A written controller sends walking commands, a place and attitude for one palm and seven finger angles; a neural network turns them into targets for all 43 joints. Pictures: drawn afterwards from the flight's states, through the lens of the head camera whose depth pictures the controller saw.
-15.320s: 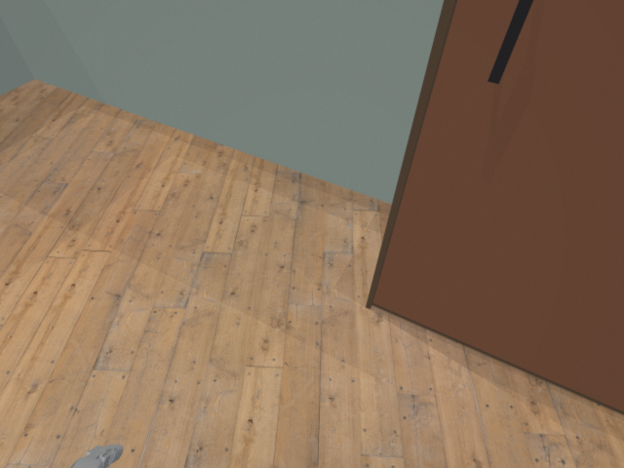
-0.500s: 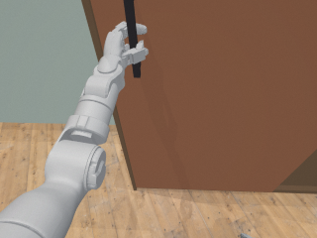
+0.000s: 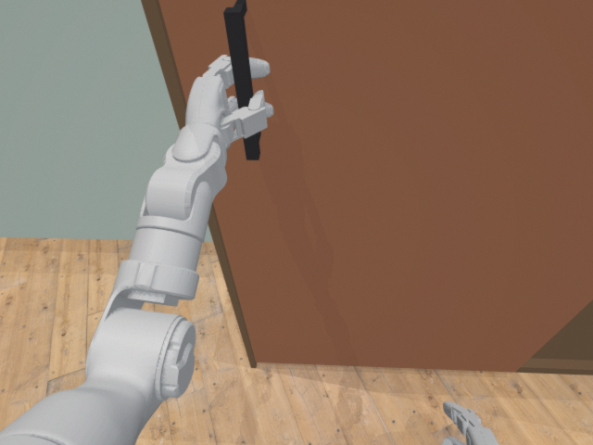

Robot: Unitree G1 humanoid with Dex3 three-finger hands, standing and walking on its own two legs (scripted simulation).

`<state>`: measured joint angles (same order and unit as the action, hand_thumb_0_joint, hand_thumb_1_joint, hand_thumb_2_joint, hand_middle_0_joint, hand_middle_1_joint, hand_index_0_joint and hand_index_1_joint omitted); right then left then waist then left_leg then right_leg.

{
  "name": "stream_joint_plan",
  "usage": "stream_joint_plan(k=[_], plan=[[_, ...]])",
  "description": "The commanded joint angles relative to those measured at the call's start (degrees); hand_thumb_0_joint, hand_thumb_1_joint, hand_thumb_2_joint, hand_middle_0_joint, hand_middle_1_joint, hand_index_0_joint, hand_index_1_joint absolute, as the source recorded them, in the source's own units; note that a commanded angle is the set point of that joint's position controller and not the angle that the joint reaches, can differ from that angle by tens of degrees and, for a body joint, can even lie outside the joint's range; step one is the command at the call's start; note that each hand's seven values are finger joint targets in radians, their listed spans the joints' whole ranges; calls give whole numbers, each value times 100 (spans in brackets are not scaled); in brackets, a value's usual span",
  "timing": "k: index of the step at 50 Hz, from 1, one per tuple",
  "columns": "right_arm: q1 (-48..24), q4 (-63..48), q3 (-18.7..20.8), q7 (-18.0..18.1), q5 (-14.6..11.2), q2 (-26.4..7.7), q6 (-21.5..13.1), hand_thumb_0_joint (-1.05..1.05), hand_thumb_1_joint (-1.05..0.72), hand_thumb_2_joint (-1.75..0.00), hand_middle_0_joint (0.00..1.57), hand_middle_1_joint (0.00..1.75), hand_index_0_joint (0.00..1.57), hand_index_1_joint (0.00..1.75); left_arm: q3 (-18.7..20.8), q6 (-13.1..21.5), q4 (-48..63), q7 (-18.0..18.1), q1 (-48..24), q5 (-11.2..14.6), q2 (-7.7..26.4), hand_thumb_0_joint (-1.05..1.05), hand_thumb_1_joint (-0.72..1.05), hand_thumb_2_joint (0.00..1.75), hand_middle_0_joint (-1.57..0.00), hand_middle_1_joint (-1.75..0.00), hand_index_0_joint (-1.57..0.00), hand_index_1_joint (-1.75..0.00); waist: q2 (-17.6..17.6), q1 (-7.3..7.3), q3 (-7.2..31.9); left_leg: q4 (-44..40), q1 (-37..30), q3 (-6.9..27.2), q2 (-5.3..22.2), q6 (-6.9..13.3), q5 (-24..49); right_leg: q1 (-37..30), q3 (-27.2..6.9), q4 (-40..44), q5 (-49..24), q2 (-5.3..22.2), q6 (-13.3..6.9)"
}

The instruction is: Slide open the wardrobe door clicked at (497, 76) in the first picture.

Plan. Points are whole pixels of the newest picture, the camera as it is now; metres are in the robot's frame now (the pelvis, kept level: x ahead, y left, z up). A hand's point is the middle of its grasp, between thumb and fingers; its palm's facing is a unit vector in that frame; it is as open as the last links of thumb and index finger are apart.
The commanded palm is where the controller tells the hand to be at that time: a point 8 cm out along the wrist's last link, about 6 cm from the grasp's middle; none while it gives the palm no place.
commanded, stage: tug the door sideways, standing still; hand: left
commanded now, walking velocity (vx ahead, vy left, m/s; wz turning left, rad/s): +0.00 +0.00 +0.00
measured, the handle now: (247, 86) +0.50 +0.08 +0.26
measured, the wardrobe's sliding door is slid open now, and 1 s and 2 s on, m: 0.00 0.06 0.14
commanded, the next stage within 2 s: step sideways, sliding the door along in 0.78 s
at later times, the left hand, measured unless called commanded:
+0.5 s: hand (267, 115) +0.44 +0.05 +0.25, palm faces +0.02 -1.00 -0.07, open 5.7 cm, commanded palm +0.42 +0.05 +0.25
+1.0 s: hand (303, 119) +0.44 +0.00 +0.25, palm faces -0.12 -0.99 -0.10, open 5.9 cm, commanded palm +0.43 +0.05 +0.25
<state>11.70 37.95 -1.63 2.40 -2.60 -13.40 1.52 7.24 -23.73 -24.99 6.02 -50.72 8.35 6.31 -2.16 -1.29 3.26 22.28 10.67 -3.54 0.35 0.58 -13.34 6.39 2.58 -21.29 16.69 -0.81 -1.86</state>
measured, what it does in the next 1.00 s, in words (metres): stands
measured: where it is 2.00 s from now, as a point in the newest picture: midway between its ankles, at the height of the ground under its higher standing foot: outside the picture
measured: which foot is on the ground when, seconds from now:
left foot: down 0.00-1.00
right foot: down 0.00-1.00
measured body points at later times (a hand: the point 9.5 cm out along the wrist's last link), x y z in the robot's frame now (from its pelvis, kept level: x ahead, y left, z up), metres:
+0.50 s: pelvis -0.02 +0.00 +0.00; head -0.01 -0.02 +0.45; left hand +0.43 +0.10 +0.26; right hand +0.10 -0.22 -0.14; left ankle -0.02 +0.11 -0.74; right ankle -0.06 -0.09 -0.74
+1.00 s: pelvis -0.03 +0.01 -0.01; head -0.01 -0.02 +0.44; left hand +0.44 +0.06 +0.25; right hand +0.08 -0.23 -0.14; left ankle -0.02 +0.11 -0.74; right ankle -0.06 -0.09 -0.74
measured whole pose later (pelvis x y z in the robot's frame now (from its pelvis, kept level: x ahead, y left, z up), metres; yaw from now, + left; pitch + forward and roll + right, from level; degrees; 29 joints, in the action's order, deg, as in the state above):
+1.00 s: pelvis -0.03 +0.01 -0.01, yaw +0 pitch +3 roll +0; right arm 13.7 44.1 -0.5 1.7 -1.5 -12.1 -6.6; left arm -0.4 -1.9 -51.5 7.2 -66.2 7.4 4.9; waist -2.7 -2.0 1.1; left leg 29.8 19.2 -3.2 0.0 1.2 -14.0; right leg 15.7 2.8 -30.7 18.3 -0.1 -1.1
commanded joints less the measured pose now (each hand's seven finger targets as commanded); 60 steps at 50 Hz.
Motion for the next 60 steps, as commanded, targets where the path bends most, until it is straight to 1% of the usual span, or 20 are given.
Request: stream_joint_plan(k=[1, 9, 16, 17, 22, 30, 35, 40, 43, 44, 45, 47, 48, 50, 52, 54, 56, 57, 59, 60], plan=[[-367, -581, 219, 63, 21, -586, -207, 0, -90, -90, 20, 30, 20, 30, -279, 125, 931, 51, -3732, -65, 294, 0, 90, 90, -45, -140, -45, -140, 423, -133, 2060, 440, -1364, 223, -90, 218, 3198, 11, -65, -200, -3908, -6, 81], [-221, -412, 246, 19, 63, -523, -289, 0, -90, -90, 20, 30, 20, 30, -868, 539, 311, -11, -4369, 41, -477, 0, 90, 90, -45, -140, -45, -140, 607, -307, 2169, 545, -1516, 385, -107, 229, 3263, 249, -27, -298, -3750, 6, 77], [-164, -279, 220, -39, 54, -489, -494, 0, -90, -90, 20, 30, 20, 30, -1239, 950, -201, -50, -5023, 108, -895, 0, 90, 90, -45, -140, -45, -140, 238, -386, 2196, 564, -1602, 519, -100, 173, 2729, 673, -19, -321, -3094, -17, 19], [-103, -228, 221, -52, 58, -491, -533, 0, -90, -90, 20, 30, 20, 30, -1313, 1012, -276, -44, -5114, 122, -998, 0, 90, 90, -45, -140, -45, -140, 384, -424, 2176, 550, -1609, 575, -79, 155, 2673, 739, 16, -332, -2983, -30, 19], [-9, -78, 225, -95, 45, -495, -730, 0, -90, -90, 20, 30, 20, 30, -1601, 1228, -644, -37, -5295, 198, -1381, 0, 90, 90, -45, -140, -45, -140, 325, -478, 2054, 543, -1603, 668, -29, 110, 2390, 1057, 26, -347, -2554, -46, 16], [182, 125, 236, -138, 83, -539, -1021, 0, -90, -90, 20, 30, 20, 30, -1506, 1462, -925, 106, -5638, 282, -1403, 0, 90, 90, -45, -140, -45, -140, 463, -487, 2222, 526, -1501, 727, -26, 73, 2138, 1150, 45, -410, -2285, -60, 17], [271, 224, 249, -188, 77, -525, -1123, 0, -90, -90, 20, 30, 20, 30, -1561, 1561, -1229, 211, -5673, 247, -1535, 0, 90, 90, -45, -140, -45, -140, 258, -499, 2121, 541, -1464, 740, 1, 21, 1993, 1345, 40, -440, -2047, -65, 11], [328, 228, 258, -230, 82, -516, -1150, 0, -90, -90, 20, 30, 20, 30, -1605, 1603, -1420, 333, -5676, 216, -1661, 0, 90, 90, -45, -140, -45, -140, 409, -526, 2003, 521, -1327, 737, 13, 20, 1818, 1403, 46, -468, -1933, -63, 27], [371, 233, 270, -273, 103, -491, -1178, 0, -90, -90, 20, 30, 20, 30, -1653, 1645, -1375, 426, -5874, 170, -1756, 0, 90, 90, -45, -140, -45, -140, 280, -538, 2164, 588, -1405, 728, 11, 2, 1929, 1448, 33, -526, -2017, -64, 18], [389, 228, 281, -268, 114, -519, -1171, 0, -90, -90, 20, 30, 20, 30, -1574, 1667, -1256, 476, -5986, 168, -1624, 0, 90, 90, -45, -140, -45, -140, 411, -542, 2252, 588, -1406, 732, 13, 23, 2053, 1344, 34, -525, -2121, -57, 29], [379, 180, 439, -105, 84, -828, -1076, 0, -90, -90, 20, 30, 20, 30, -437, 2475, -798, 200, -5499, -360, 1133, 0, 90, 90, -45, -140, -45, -140, 569, -291, 2129, 726, -905, 566, 454, 293, 1712, 1295, -202, -392, -1433, 218, 306], [297, 73, 387, 31, 71, -608, -993, 0, -90, -90, 20, 30, 20, 30, -794, 2978, -1058, -84, -5111, -339, 377, 0, 90, 90, -45, -140, -45, -140, 394, -347, 1903, 675, -942, 573, 589, 340, 1512, 1072, -127, -613, -1408, 230, 308], [243, -29, 385, 72, 43, -559, -991, 0, -90, -90, 20, 30, 20, 30, -881, 3141, -868, -218, -5136, -280, 258, 0, 90, 90, -45, -140, -45, -140, 275, -379, 1928, 685, -1176, 695, 775, 386, 1708, 1171, -91, -867, -1359, 163, 322], [135, -176, 422, 151, 40, -543, -979, 0, -90, -90, 20, 30, 20, 30, -864, 3320, -557, -381, -5176, -148, 342, 0, 90, 90, -45, -140, -45, -140, -124, -415, 1887, 540, -1488, 1382, 1400, 703, 2059, 1533, -104, -1747, -757, -13, 331], [96, -215, 448, 153, 106, -520, -988, 0, -90, -90, 20, 30, 20, 30, -783, 3397, -202, -428, -5333, -74, 497, 0, 90, 90, -45, -140, -45, -140, -252, -417, 1771, 290, -2039, 2267, 2155, 1156, 2485, 2296, -382, -2667, 730, -16, 264], [-17, -306, 466, 138, 114, -531, -909, 0, -90, -90, 20, 30, 20, 30, -667, 3417, 91, -426, -5456, -76, 752, 0, 90, 90, -45, -140, -45, -140, -273, -356, 1648, 226, -2067, 2531, 2476, 1353, 2103, 2603, -641, -2958, 1299, 205, 152], [-117, -293, 473, 125, 100, -599, -848, 0, -90, -90, 20, 30, 20, 30, -501, 3446, 109, -397, -5305, -132, 976, 0, 90, 90, -45, -140, -45, -140, -305, -253, 1575, 498, -1729, 2046, 2422, 1240, 2153, 2122, -598, -2443, 1100, 295, 69], [-157, -315, 478, 132, 78, -618, -819, 0, -90, -90, 20, 30, 20, 30, -469, 3457, 89, -396, -5205, -161, 1019, 0, 90, 90, -45, -140, -45, -140, -353, -227, 1580, 684, -1324, 1593, 2260, 1095, 1890, 1547, -419, -1983, 819, 252, 74], [-199, -371, 480, 194, 13, -679, -782, 0, -90, -90, 20, 30, 20, 30, -387, 3467, 187, -389, -5173, -241, 1217, 0, 90, 90, -45, -140, -45, -140, -110, -169, 1711, 1295, -265, 678, 1546, 645, 1160, 55, -101, -934, -12, 143, 30], [-245, -385, 458, 234, -30, -579, -782, 0, -90, -90, 20, 30, 20, 30, -340, 3431, 113, -359, -5078, -279, 1249, 0, 90, 90, -45, -140, -45, -140, 419, -152, 1664, 1959, 276, -12, 971, 368, 570, -317, -440, -417, -419, 490, -108]])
